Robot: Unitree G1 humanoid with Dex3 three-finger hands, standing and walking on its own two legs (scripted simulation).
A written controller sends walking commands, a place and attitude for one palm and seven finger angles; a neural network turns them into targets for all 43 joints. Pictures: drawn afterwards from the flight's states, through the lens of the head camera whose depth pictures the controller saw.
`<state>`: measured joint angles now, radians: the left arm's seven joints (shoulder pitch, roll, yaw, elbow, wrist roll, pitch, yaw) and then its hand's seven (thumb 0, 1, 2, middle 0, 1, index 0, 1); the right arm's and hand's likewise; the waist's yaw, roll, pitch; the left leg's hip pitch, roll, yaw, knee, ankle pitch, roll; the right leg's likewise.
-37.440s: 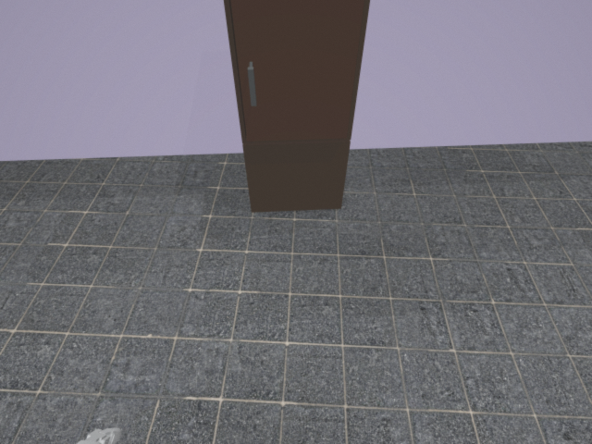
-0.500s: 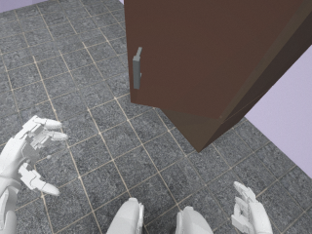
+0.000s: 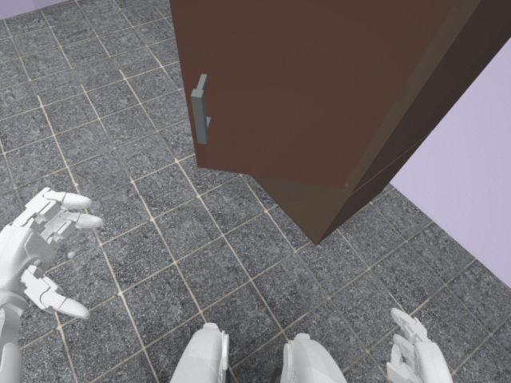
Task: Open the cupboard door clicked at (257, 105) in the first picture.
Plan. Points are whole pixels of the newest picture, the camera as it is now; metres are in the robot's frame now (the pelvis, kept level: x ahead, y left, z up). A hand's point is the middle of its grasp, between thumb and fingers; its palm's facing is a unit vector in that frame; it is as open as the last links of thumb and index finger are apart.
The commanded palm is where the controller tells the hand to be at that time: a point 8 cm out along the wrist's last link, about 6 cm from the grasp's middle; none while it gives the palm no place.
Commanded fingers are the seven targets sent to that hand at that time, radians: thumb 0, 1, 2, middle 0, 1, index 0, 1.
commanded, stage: raise the hand with hooked fingers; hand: left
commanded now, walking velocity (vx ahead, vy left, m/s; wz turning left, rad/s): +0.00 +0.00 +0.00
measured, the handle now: (203, 110) +0.58 +0.14 +0.01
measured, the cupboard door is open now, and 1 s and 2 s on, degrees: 43 43 43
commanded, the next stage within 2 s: move the hooked fingers beside the handle in 0.10 s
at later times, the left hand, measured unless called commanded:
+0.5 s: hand (92, 229) +0.32 +0.26 +0.03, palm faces -0.13 -0.99 -0.02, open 14.0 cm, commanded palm +0.31 +0.30 +0.04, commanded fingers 0.00 -0.50 0.30 -0.30 -1.20 -0.30 -1.20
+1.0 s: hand (126, 181) +0.41 +0.23 +0.02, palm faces -0.11 -0.99 -0.02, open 14.0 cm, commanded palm +0.40 +0.28 +0.03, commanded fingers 0.00 -0.50 0.30 -0.30 -1.20 -0.30 -1.20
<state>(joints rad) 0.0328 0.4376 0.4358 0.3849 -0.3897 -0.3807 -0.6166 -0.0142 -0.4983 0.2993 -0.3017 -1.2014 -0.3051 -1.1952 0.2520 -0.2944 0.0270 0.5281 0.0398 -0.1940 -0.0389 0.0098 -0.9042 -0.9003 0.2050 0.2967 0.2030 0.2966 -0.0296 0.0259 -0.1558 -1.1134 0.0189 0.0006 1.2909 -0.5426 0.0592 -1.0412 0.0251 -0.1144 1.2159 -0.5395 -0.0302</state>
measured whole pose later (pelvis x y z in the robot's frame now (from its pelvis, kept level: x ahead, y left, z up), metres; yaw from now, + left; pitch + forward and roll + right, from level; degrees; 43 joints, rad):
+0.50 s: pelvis +0.00 +0.00 -0.01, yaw +0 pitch +22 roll -5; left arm -0.15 0.44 0.39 0.48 -0.35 -0.35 -0.61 -0.01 -0.50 0.30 -0.30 -1.20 -0.30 -1.20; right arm 0.23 -0.30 0.04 0.54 0.04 -0.17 -0.05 0.01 -0.90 -0.90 0.21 0.30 0.20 0.30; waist -0.03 0.03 -0.16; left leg -1.15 0.02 -0.01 1.32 -0.55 0.06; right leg -1.08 0.02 -0.12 1.25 -0.55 -0.03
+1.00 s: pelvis +0.01 +0.01 +0.00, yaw -1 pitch +24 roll -5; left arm -0.44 0.43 0.36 0.74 -0.24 -0.40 -0.47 -0.01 -0.50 0.30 -0.30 -1.20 -0.30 -1.20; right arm 0.28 -0.29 0.04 0.59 0.03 -0.07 -0.03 0.01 -0.90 -0.90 0.21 0.30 0.20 0.30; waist -0.08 0.03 -0.16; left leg -1.17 0.01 0.02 1.30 -0.55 0.07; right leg -1.10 0.02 -0.09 1.22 -0.54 -0.01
